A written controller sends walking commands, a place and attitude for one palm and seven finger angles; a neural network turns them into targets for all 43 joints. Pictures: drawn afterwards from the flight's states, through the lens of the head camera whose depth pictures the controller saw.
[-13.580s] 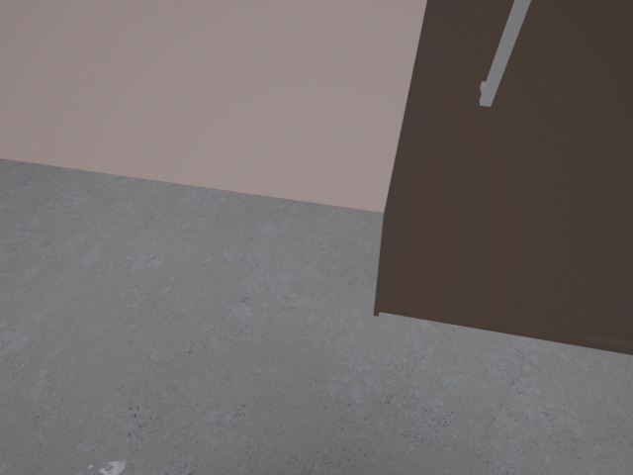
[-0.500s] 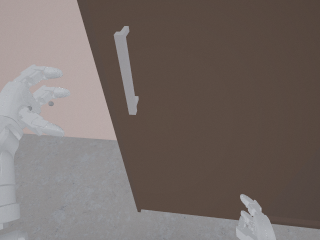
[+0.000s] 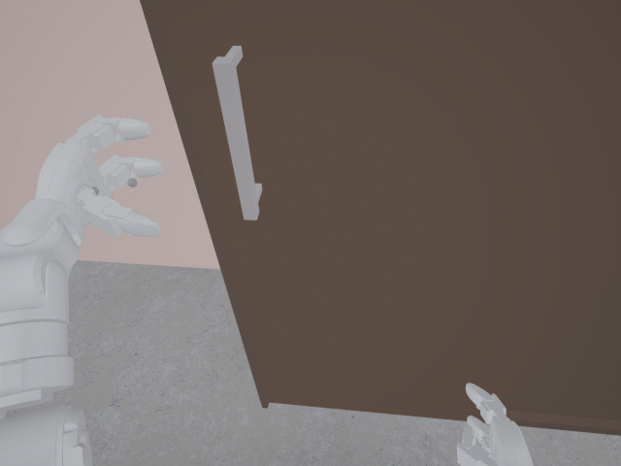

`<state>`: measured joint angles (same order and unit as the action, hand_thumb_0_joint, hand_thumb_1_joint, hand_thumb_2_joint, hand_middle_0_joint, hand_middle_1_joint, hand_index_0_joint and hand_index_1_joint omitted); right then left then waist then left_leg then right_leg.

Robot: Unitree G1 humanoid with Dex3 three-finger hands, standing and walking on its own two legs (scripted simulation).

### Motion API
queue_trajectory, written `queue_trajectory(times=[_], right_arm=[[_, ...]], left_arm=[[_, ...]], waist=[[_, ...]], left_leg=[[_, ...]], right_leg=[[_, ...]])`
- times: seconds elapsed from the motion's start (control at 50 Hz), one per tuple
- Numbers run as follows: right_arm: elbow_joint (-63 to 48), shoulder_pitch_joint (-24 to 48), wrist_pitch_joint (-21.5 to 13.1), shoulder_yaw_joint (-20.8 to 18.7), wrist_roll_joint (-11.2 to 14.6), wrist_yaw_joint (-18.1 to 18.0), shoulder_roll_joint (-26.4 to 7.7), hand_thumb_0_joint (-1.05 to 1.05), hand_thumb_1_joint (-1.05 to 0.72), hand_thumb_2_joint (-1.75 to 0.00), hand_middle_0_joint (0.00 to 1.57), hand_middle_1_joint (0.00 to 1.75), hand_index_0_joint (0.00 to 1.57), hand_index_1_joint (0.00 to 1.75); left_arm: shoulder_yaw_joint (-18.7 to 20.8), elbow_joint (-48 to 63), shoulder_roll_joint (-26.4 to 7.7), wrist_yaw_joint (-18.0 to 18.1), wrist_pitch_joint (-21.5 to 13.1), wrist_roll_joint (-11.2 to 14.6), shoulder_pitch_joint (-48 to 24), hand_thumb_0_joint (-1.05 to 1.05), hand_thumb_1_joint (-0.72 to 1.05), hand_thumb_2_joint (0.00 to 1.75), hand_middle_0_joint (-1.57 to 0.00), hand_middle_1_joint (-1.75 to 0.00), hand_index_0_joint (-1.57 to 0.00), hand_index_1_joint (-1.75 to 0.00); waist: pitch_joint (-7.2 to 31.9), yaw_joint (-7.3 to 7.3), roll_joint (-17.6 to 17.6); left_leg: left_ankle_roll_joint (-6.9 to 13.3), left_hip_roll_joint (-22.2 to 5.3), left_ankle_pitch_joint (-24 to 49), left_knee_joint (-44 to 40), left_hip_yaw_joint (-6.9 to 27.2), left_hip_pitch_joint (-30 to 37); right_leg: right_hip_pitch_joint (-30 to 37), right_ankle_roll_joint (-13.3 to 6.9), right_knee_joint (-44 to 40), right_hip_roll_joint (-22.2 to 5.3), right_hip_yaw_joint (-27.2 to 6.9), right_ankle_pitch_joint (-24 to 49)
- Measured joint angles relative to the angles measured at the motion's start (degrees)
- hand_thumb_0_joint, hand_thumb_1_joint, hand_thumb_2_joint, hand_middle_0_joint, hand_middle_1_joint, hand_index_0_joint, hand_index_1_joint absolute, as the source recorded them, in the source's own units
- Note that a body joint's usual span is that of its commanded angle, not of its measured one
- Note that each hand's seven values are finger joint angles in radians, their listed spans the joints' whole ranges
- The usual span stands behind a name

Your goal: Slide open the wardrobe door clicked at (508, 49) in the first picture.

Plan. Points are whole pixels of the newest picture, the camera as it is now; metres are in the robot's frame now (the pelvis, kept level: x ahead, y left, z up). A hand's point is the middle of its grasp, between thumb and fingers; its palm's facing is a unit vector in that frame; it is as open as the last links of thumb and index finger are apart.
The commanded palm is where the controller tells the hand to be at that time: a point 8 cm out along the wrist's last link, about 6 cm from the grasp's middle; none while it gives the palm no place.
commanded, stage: move the hooked fingers beside the handle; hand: left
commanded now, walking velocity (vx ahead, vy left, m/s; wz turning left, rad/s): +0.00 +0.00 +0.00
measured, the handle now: (243, 141) +0.44 +0.12 +0.23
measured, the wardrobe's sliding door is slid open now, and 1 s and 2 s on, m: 0.00 0.00 0.00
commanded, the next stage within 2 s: feel for the door with the fingertips in 1.38 s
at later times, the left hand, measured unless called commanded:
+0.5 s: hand (173, 164) +0.39 +0.20 +0.23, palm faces +0.02 -1.00 -0.03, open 14.0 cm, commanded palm +0.36 +0.24 +0.24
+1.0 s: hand (172, 167) +0.38 +0.19 +0.23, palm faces +0.01 -1.00 -0.03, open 14.0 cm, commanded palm +0.35 +0.24 +0.24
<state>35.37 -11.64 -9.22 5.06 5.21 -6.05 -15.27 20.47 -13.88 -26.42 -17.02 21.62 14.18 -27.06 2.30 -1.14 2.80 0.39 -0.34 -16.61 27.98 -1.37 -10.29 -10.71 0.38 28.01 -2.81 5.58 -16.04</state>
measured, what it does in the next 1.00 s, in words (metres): stands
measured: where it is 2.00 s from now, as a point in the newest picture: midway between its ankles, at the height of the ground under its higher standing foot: outside the picture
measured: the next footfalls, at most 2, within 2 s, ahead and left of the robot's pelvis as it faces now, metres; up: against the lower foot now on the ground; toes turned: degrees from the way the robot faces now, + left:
none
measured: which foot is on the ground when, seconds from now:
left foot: down 0.00-1.00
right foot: down 0.00-1.00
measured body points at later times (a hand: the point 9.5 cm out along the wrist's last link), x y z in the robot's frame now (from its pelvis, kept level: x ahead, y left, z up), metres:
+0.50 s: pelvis +0.00 +0.00 +0.00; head -0.01 -0.03 +0.45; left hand +0.38 +0.25 +0.23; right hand +0.16 -0.25 -0.09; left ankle -0.02 +0.11 -0.74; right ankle -0.01 -0.12 -0.74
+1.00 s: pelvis +0.00 +0.00 +0.00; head -0.03 -0.03 +0.45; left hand +0.37 +0.24 +0.24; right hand +0.16 -0.25 -0.08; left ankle -0.02 +0.11 -0.74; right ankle -0.01 -0.12 -0.74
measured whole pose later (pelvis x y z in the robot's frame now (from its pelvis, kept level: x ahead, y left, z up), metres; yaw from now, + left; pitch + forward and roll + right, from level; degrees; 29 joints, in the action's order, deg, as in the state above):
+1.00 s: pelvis +0.00 +0.00 +0.00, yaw -1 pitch -1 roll +0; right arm 36.2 -13.3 -6.5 3.5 5.3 -6.1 -15.7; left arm 17.2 -18.8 -22.4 -12.8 17.6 13.5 -31.4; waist 2.7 -0.1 3.0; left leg 0.1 -0.7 -15.6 26.2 -1.9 -9.1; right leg -10.1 0.0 26.8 -2.3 5.0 -15.1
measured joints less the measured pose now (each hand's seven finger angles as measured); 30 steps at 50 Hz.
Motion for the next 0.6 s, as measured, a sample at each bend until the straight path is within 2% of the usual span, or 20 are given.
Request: queue_trajectory(times=[0.1, 0.22, 0.34, 0.6], right_arm=[[0.5, -1.0, 0.2, -0.6, 0.1, -0.4, -0.6, 0.01, -0.9, -0.9, 0.21, 0.3, 0.2, 0.3], [1.1, -1.5, 0.6, -1.1, 0.2, -0.3, -1.0, 0.01, -0.9, -0.9, 0.2, 0.3, 0.2, 0.3], [0.9, -1.9, 1.1, -1.2, -0.1, 0.1, -0.6, 0.01, -0.9, -0.9, 0.2, 0.3, 0.2, 0.3], [1.3, -2.2, 2.1, -1.3, 0.0, -0.1, -0.3, 0.01, -0.9, -0.9, 0.21, 0.3, 0.2, 0.3]], left_arm=[[-0.8, -2.1, 0.3, 0.0, -1.7, -0.3, -2.0, -0.01, -0.5, 0.3, -0.3, -1.2, -0.3, -1.2], [-2.2, -4.5, 1.1, 0.9, -2.1, -0.4, -4.3, -0.01, -0.5, 0.3, -0.3, -1.2, -0.3, -1.2], [-1.8, -4.9, 2.0, 2.1, -2.8, -0.5, -4.5, -0.01, -0.5, 0.3, -0.3, -1.2, -0.3, -1.2], [-2.6, -9.4, 2.5, 3.5, -4.0, -1.3, -6.9, -0.01, -0.5, 0.3, -0.3, -1.2, -0.3, -1.2]], waist=[[-0.3, 0.18, -0.2], [-0.3, 0.72, 0.0], [0.0, 1.42, 0.3], [0.3, 1.58, 0.2]], left_leg=[[-0.1, -0.1, 0.1, -0.1, 0.2, 0.0], [-0.1, -0.1, 0.2, -0.4, 0.0, -0.2], [-0.2, -0.2, 0.4, -1.1, -0.5, 0.0], [-0.4, -0.5, 0.5, -1.3, -0.5, 0.1]], right_leg=[[0.1, -0.1, -0.3, 0.1, 0.2, 0.1], [-0.3, -0.1, -0.4, 0.1, 0.0, 0.2], [-0.5, -0.2, -0.6, 0.3, -0.5, 0.4], [-0.4, -0.4, -0.8, 0.6, -0.5, 0.4]])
